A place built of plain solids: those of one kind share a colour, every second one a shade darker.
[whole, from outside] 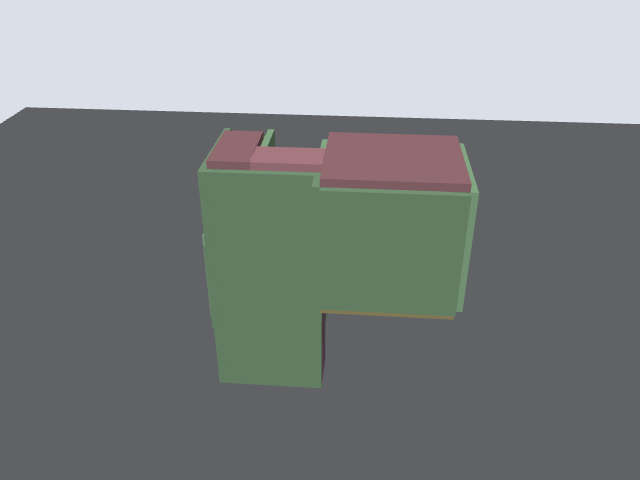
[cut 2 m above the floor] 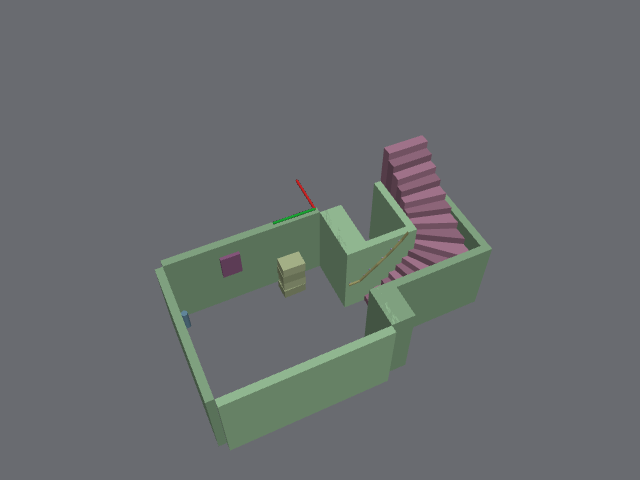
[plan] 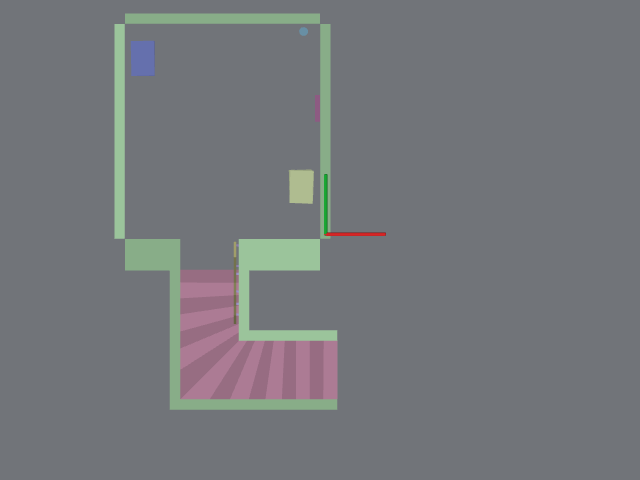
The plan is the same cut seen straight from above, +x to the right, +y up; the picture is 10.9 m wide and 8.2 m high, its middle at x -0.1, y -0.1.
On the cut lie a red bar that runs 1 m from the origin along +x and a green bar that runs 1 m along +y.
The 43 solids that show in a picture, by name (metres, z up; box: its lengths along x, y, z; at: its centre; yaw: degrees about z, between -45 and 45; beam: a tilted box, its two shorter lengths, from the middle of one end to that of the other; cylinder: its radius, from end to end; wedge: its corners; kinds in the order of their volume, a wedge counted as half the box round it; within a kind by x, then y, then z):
{
 "wall_1": {"box": [0.18, 3.67, 3.07], "at": [-3.52, 1.76, 1.48]},
 "wall_2": {"box": [0.95, 0.54, 3.07], "at": [-2.96, -0.35, 1.48]},
 "wall_3": {"box": [0.95, 0.18, 3.07], "at": [-2.96, -0.17, 1.48]},
 "wall_4": {"box": [0.18, 2.92, 6.46], "at": [-2.58, -1.54, 3.18]},
 "wall_5": {"box": [3.34, 0.18, 3.07], "at": [-1.77, 3.68, 1.48]},
 "wall_6": {"box": [0.18, 1.74, 6.46], "at": [-1.4, -0.95, 3.18]},
 "wall_7": {"box": [2.68, 0.18, 6.46], "at": [-1.15, -2.91, 3.18]},
 "wall_8": {"box": [1.39, 0.54, 3.07], "at": [-0.79, -0.35, 1.48]},
 "wall_9": {"box": [1.39, 0.18, 3.07], "at": [-0.79, -0.17, 1.48]},
 "wall_10": {"box": [1.68, 0.18, 6.46], "at": [-0.65, -1.73, 3.18]},
 "wall_11": {"box": [0.18, 3.67, 3.07], "at": [-0.01, 1.76, 1.48]},
 "wall_12": {"box": [0.18, 0.77, 3.15], "at": [0.11, -3.21, 4.83]},
 "wall_13": {"box": [0.18, 1.12, 3.15], "at": [0.11, -1.26, 4.83]},
 "wall_14": {"box": [3.24, 0.18, 3.15], "at": [1.82, -3.68, 4.83]},
 "wall_15": {"box": [0.18, 2.9, 3.15], "at": [3.52, -2.14, 4.83]},
 "tread_1": {"wedge": [[-2.49, -2.83, -0.05], [-2.49, -2.83, 1.32], [-2.49, -2.32, -0.05], [-2.49, -2.32, 1.33], [-1.49, -1.83, -0.05], [-1.49, -1.83, 1.32], [-1.49, -1.68, -0.05], [-1.49, -1.68, 1.32]]},
 "tread_2": {"wedge": [[-2.49, -2.82, -0.05], [-2.49, -2.82, 1.51], [-1.98, -2.82, -0.05], [-1.98, -2.82, 1.51], [-1.49, -1.82, -0.05], [-1.49, -1.82, 1.51], [-1.34, -1.82, -0.05], [-1.34, -1.82, 1.51]]},
 "tread_3": {"wedge": [[-2.49, -2.32, -0.05], [-2.49, -2.32, 1.13], [-2.49, -1.95, -0.05], [-2.49, -1.95, 1.14], [-1.49, -1.68, -0.05], [-1.49, -1.68, 1.13], [-1.49, -1.53, -0.05], [-1.49, -1.53, 1.13]]},
 "tread_4": {"wedge": [[-2.49, -1.96, -0.05], [-2.49, -1.96, 0.94], [-2.49, -1.66, -0.05], [-2.49, -1.66, 0.94], [-1.49, -1.54, -0.05], [-1.49, -1.54, 0.94], [-1.49, -1.39, -0.05], [-1.49, -1.39, 0.94]]},
 "tread_5": {"wedge": [[-2.49, -1.67, -0.05], [-2.49, -1.67, 0.75], [-2.49, -1.37, -0.05], [-2.49, -1.37, 0.75], [-1.49, -1.39, -0.05], [-1.49, -1.39, 0.75], [-1.49, -1.22, -0.05], [-1.49, -1.22, 0.75]]},
 "tread_6": {"wedge": [[-2.49, -1.37, -0.05], [-2.49, -1.37, 0.56], [-2.49, -1.1, -0.05], [-2.49, -1.1, 0.57], [-1.49, -1.22, -0.05], [-1.49, -1.22, 0.56], [-1.49, -1.04, -0.05], [-1.49, -1.04, 0.57]]},
 "tread_7": {"wedge": [[-2.49, -1.1, -0.05], [-2.49, -1.1, 0.38], [-2.49, -0.83, -0.05], [-2.49, -0.83, 0.38], [-1.49, -1.04, -0.05], [-1.49, -1.04, 0.37], [-1.49, -0.83, -0.05], [-1.49, -0.83, 0.38]]},
 "tread_8": {"wedge": [[-2.49, -0.83, -0.05], [-2.49, -0.83, 0.19], [-2.49, -0.61, -0.05], [-2.49, -0.61, 0.19], [-1.49, -0.83, -0.05], [-1.49, -0.83, 0.18], [-1.49, -0.61, -0.05], [-1.49, -0.61, 0.19]]},
 "tread_9": {"wedge": [[-1.98, -2.82, -0.05], [-1.98, -2.82, 1.7], [-1.63, -2.82, -0.05], [-1.63, -2.82, 1.69], [-1.35, -1.82, -0.05], [-1.35, -1.82, 1.7], [-1.21, -1.82, -0.05], [-1.21, -1.82, 1.7]]},
 "tread_10": {"wedge": [[-1.64, -2.82, -0.05], [-1.64, -2.82, 1.9], [-1.31, -2.82, -0.05], [-1.31, -2.82, 1.89], [-1.21, -1.82, -0.05], [-1.21, -1.82, 1.9], [-1.04, -1.82, -0.05], [-1.04, -1.82, 1.9]]},
 "tread_11": {"wedge": [[-1.32, -2.82, -0.05], [-1.32, -2.82, 2.08], [-1.04, -1.82, -0.05], [-1.04, -1.82, 2.08], [-1.03, -2.82, -0.05], [-1.03, -2.82, 2.08], [-0.89, -1.82, -0.05], [-0.89, -1.82, 2.08]]},
 "tread_12": {"wedge": [[-1.03, -2.82, -0.05], [-1.03, -2.82, 2.28], [-0.89, -1.82, -0.05], [-0.89, -1.82, 2.27], [-0.75, -2.82, -0.05], [-0.75, -2.82, 2.27], [-0.7, -1.82, -0.05], [-0.7, -1.82, 2.27]]},
 "tread_13": {"wedge": [[-0.75, -2.82, -0.05], [-0.75, -2.82, 2.47], [-0.7, -1.82, -0.05], [-0.7, -1.82, 2.46], [-0.51, -2.82, -0.05], [-0.51, -2.82, 2.46], [-0.51, -1.82, -0.05], [-0.51, -1.82, 2.46]]},
 "tread_14": {"wedge": [[-0.51, -2.82, -0.05], [-0.51, -2.82, 2.66], [-0.51, -1.82, -0.05], [-0.51, -1.82, 2.66], [-0.27, -2.82, -0.05], [-0.27, -2.82, 2.65], [-0.27, -1.82, -0.05], [-0.27, -1.82, 2.66]]},
 "tread_15": {"wedge": [[-0.27, -2.82, -0.05], [-0.27, -2.82, 2.85], [-0.27, -1.82, -0.05], [-0.27, -1.82, 2.85], [-0.04, -2.82, -0.05], [-0.04, -2.82, 2.85], [-0.03, -1.82, -0.05], [-0.03, -1.82, 2.85]]},
 "tread_16": {"wedge": [[-0.04, -2.82, -0.05], [-0.04, -2.82, 3.05], [-0.04, -1.82, -0.05], [-0.04, -1.82, 3.05], [0.2, -2.82, -0.05], [0.2, -2.82, 3.05], [0.2, -1.82, -0.05], [0.2, -1.82, 3.05]]},
 "roof_1": {"box": [1.0, 2.03, 0.2], "at": [-1.99, -1.81, 6.51]},
 "roof_2": {"box": [1.68, 1.0, 0.2], "at": [-0.65, -2.32, 6.51]},
 "roof_3": {"box": [3.24, 2.9, 0.2], "at": [1.82, -2.14, 6.51]},
 "floor_1": {"box": [3.24, 2.9, 0.23], "at": [1.82, -2.14, 3.14]},
 "carton_1": {"box": [0.4, 0.55, 0.31], "at": [-0.43, 0.82, 0.11], "yaw": 1.5},
 "carton_2": {"box": [0.4, 0.55, 0.26], "at": [-0.42, 0.81, 0.92], "yaw": -1.6},
 "carton_3": {"box": [0.4, 0.55, 0.26], "at": [-0.41, 0.8, 0.39], "yaw": -2.0},
 "carton_4": {"box": [0.4, 0.55, 0.26], "at": [-0.41, 0.82, 0.66], "yaw": -1.7},
 "crate_1": {"box": [0.4, 0.6, 0.2], "at": [-3.13, 3.0, 0.3], "yaw": 1.1},
 "cabinet_1": {"box": [0.09, 0.46, 0.63], "at": [-0.14, 2.15, 1.33]},
 "extinguisher_1": {"cylinder": 0.07, "from": [-0.38, 3.46, 0.0], "to": [-0.38, 3.46, 0.52]},
 "guard_rail_1": {"wedge": [[-1.57, -0.83, 1.31], [-1.57, -0.83, 1.36], [-1.57, -0.39, 0.93], [-1.57, -0.39, 0.99], [-1.53, -0.83, 1.31], [-1.53, -0.83, 1.36], [-1.53, -0.39, 0.93], [-1.53, -0.39, 0.99]]}
}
